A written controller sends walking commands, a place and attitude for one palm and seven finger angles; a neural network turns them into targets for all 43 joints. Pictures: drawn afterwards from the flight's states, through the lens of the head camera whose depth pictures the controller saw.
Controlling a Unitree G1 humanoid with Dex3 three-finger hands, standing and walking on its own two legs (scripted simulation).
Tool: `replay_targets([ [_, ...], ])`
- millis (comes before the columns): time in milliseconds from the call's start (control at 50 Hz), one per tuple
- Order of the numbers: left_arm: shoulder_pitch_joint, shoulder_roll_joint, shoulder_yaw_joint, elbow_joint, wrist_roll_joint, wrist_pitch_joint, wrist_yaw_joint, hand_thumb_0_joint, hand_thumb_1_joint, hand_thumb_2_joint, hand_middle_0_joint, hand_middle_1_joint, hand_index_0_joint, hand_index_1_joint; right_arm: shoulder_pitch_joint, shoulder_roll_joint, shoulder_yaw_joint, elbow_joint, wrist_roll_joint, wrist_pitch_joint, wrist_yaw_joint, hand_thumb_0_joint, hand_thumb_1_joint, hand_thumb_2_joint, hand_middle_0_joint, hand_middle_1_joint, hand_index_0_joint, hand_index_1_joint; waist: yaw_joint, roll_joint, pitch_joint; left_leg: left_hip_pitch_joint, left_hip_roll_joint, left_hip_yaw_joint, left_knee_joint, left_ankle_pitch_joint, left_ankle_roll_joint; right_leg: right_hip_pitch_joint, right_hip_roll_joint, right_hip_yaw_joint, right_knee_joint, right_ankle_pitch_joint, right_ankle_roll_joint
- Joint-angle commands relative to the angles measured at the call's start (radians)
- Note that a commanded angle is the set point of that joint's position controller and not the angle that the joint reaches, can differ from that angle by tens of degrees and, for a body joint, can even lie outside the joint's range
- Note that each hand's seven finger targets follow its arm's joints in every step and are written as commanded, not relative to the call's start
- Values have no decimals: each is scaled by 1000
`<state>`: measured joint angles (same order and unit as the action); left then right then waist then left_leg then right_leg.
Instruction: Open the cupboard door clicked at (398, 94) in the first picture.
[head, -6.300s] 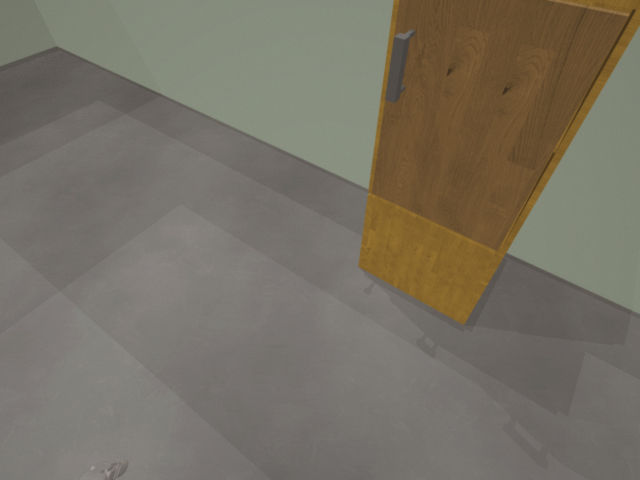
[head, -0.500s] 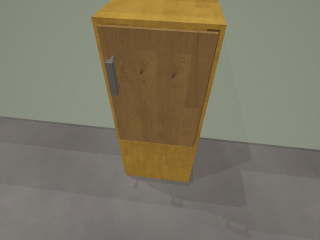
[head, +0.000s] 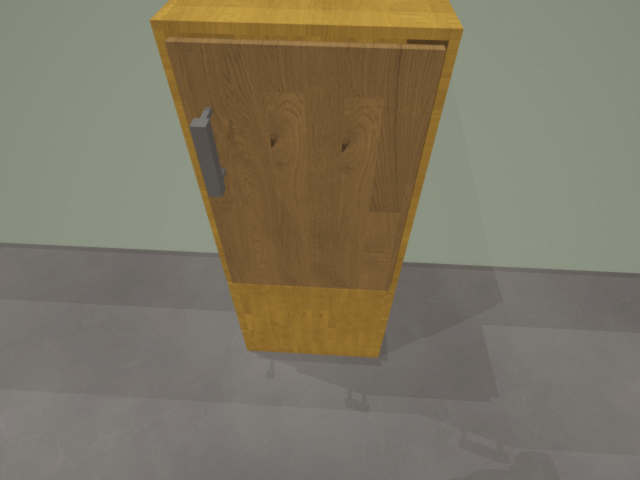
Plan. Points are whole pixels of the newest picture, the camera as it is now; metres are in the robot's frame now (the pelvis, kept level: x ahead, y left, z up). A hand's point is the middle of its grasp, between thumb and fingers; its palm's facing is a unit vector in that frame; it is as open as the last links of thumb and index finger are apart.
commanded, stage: shuffle to correct the standing spot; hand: left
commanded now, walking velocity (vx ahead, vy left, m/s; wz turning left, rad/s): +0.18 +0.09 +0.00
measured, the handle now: (212, 152) +0.60 +0.22 +0.09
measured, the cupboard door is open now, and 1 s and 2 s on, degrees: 0 0 0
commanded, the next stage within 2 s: come to a stop and stand still in 0.10 s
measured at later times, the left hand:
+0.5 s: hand out of the picture +0.15 +0.26 -0.16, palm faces +0.01 -0.98 -0.22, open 7.4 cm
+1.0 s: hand out of the picture +0.10 +0.28 -0.16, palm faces +0.02 -0.97 -0.24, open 7.4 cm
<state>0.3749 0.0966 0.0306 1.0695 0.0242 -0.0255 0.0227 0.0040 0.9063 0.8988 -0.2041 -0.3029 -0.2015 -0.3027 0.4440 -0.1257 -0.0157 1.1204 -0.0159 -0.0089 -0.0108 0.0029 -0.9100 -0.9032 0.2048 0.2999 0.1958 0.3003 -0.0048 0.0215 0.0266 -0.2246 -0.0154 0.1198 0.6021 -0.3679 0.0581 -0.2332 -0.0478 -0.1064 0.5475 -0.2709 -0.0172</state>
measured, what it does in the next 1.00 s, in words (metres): steps on the spot: left foot, then right foot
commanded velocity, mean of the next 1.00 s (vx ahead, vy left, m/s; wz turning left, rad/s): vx -0.04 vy -0.03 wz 0.00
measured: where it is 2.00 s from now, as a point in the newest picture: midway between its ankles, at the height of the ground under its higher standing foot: outside the picture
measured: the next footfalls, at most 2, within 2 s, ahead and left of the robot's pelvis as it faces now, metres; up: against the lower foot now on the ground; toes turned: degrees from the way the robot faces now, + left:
left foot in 0.22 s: +0.13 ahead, +0.16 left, +0.00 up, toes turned +8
right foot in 0.56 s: +0.13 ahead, -0.01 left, +0.00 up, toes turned +4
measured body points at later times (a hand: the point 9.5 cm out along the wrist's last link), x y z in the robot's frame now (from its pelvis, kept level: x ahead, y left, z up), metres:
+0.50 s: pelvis +0.09 +0.07 +0.01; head +0.12 +0.07 +0.46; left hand +0.15 +0.31 -0.14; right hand +0.10 -0.15 -0.15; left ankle +0.09 +0.16 -0.73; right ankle +0.12 -0.04 -0.72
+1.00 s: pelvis +0.03 +0.09 +0.00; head +0.02 +0.08 +0.45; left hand +0.10 +0.33 -0.14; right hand +0.10 -0.14 -0.15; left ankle +0.05 +0.18 -0.73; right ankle +0.10 -0.02 -0.72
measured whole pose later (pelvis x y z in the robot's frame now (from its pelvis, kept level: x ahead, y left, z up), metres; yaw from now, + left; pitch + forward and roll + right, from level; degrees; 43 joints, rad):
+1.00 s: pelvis +0.03 +0.09 +0.00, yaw -1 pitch -3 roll +1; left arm 0.26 0.17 0.03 0.92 0.02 0.05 0.03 0.00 0.90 0.90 -0.21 -0.30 -0.20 -0.30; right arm 0.26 -0.18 -0.03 0.89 -0.03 0.02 -0.01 0.00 -0.91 -0.90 0.20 0.30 0.19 0.30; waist -0.01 0.02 0.01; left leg -0.25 -0.03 0.08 0.59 -0.29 0.06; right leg -0.36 -0.01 0.00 0.66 -0.33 -0.01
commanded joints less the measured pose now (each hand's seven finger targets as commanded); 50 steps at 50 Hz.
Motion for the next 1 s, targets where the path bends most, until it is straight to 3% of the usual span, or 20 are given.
replay_targets([
  [0, 213, 184, 55, 9, -1, -25, 29, 0, 900, 900, -200, -300, -200, -300, -137, -83, -32, -121, -4, -17, 7, 0, -900, -900, 200, 300, 200, 300, 82, -190, 114, -482, 91, -99, 375, -118, -31, 205, -397, 489, -361, -115, -232],
  [40, 106, 163, 51, -24, 8, -28, 29, 0, 900, 900, -200, -300, -200, -300, -124, -66, -36, -129, -4, -15, 21, 0, -900, -900, 200, 300, 200, 300, 31, -151, 103, -410, 131, -129, 353, -53, -36, 102, -348, 341, -339, -79, -188],
  [120, -6, 198, 61, -57, 11, -17, 9, 0, 900, 900, -200, -300, -200, -300, -30, -27, -35, -114, 1, -15, 32, 0, -900, -900, 200, 300, 200, 300, -31, -164, 89, -26, 57, 17, 43, 112, -56, -169, -218, 107, -266, -149, -91],
  [160, -7, 175, 54, -63, 10, 3, -1, 0, 900, 900, -200, -300, -200, -300, 78, -81, -42, -77, -3, -23, 23, 0, -900, -900, 200, 300, 200, 300, -65, -21, 68, 135, 49, 17, -76, 54, -72, -252, -132, 41, -78, -246, -51],
  [200, -32, 73, 34, -118, 3, 10, -10, 0, 900, 900, -200, -300, -200, -300, 192, -236, -76, -70, -21, -30, -1, 0, -900, -900, 200, 300, 200, 300, -95, 302, 62, 129, 359, -495, -394, -184, 80, -409, 40, -63, 367, -358, 22],
  [220, -75, 73, 27, -133, 7, 8, -5, 0, 900, 900, -200, -300, -200, -300, 148, -227, -69, -76, -23, -31, -7, 0, -900, -900, 200, 300, 200, 300, -86, 198, 79, 85, 409, -572, -437, -145, 139, -428, -3, 38, 512, -332, -2],
  [300, -19, 60, 9, -60, -8, 13, 0, 0, 900, 900, -200, -300, -200, -300, -95, -139, -21, -116, -13, -57, -31, 0, -900, -900, 200, 300, 200, 300, 16, 51, -3, 10, 333, -242, -299, 746, 111, -192, -67, 109, 357, -121, 37],
  [420, -49, 118, 22, -106, 1, 52, 4, 0, 900, 900, -200, -300, -200, -300, -108, -199, -63, -101, -6, -12, -47, 0, -900, -900, 200, 300, 200, 300, -5, 98, -33, 95, 333, -174, -205, 924, 92, -90, 6, 50, 116, -37, 24],
  [480, -64, 143, 33, -138, 5, 55, 4, 0, 900, 900, -200, -300, -200, -300, -129, -194, -76, -103, -7, -1, -48, 0, -900, -900, 200, 300, 200, 300, 3, 84, -34, 93, 328, -180, -160, 884, 74, -51, 6, 58, 41, 22, 12],
  [520, -49, 168, 41, -145, 8, 51, 5, 0, 900, 900, -200, -300, -200, -300, -150, -182, -81, -112, -3, 5, -45, 0, -900, -900, 200, 300, 200, 300, 19, 18, -50, 28, 265, -140, -79, 697, 23, 44, -32, 91, -61, 313, 2],
  [580, -35, 238, 52, -145, 9, 37, 15, 0, 900, 900, -200, -300, -200, -300, -154, -83, -69, -133, 8, 32, -39, 0, -900, -900, 200, 300, 200, 300, 30, -276, -109, -169, 20, -30, 289, -201, -76, 148, -305, 313, -110, 952, -198],
  [620, -113, 219, 46, -165, 5, 42, 23, 0, 900, 900, -200, -300, -200, -300, -191, -83, -69, -131, 8, 53, -38, 0, -900, -900, 200, 300, 200, 300, 13, -170, -80, -200, 33, -127, 510, -203, -79, 56, -283, 299, -150, 712, -245],
  [680, -177, 214, 43, -186, 8, 34, 29, 0, 900, 900, -200, -300, -200, -300, -169, -79, -63, -125, 4, 53, -19, 0, -900, -900, 200, 300, 200, 300, -11, -97, -70, -170, 49, -119, 443, -130, -91, 9, -229, 238, -182, 474, -206],
  [700, -159, 300, 47, -210, 15, 25, 66, 0, 900, 900, -200, -300, -200, -300, -133, -122, -59, -197, 17, 13, -18, 0, -900, -900, 200, 300, 200, 300, -40, -231, -297, -245, -9, -59, 407, -223, -111, 326, -256, 357, -30, 1152, -194],
  [720, -133, 274, 49, -245, 10, 21, 64, 0, 900, 900, -200, -300, -200, -300, -162, -124, -65, -234, 16, 15, -16, 0, -900, -900, 200, 300, 200, 300, -2, -133, -309, -197, 41, -113, 320, -132, -79, 293, -264, 284, -15, 894, -196],
  [760, -133, 278, 40, -239, 12, 39, 53, 0, 900, 900, -200, -300, -200, -300, -190, -90, -46, -263, 16, 25, -16, 0, -900, -900, 200, 300, 200, 300, -6, -67, -165, -106, -5, -56, 101, -82, -68, 101, -205, 257, -74, 453, -178],
  [820, -167, 216, 22, -238, -5, 54, 28, 0, 900, 900, -200, -300, -200, -300, -102, -134, -43, -260, -3, 18, -9, 0, -900, -900, 200, 300, 200, 300, -32, -5, 38, 22, 65, -122, -195, 48, -31, -194, -79, 179, -60, -143, -50],
  [860, -156, 170, 23, -254, -6, 62, 18, 0, 900, 900, -200, -300, -200, -300, -167, -212, -50, -313, -18, 13, -9, 0, -900, -900, 200, 300, 200, 300, -12, 183, 99, -209, 258, -410, -392, -163, 70, -156, 50, 73, 92, -163, 9],
  [880, -143, 175, 20, -248, 7, 65, 16, 0, 900, 900, -200, -300, -200, -300, -200, -215, -50, -315, -17, 9, -11, 0, -900, -900, 200, 300, 200, 300, 3, 226, 90, -225, 253, -415, -398, -146, 85, -130, 54, 79, 157, -153, 8],
  [980, -56, 166, 10, -193, 1, 40, -3, 0, 900, 900, -200, -300, -200, -300, -269, -188, -34, -310, -8, 9, -10, 0, -900, -900, 200, 300, 200, 300, 40, 6, 89, -247, 143, -259, -301, -163, 37, 1, 33, 152, -21, -23, -6],
])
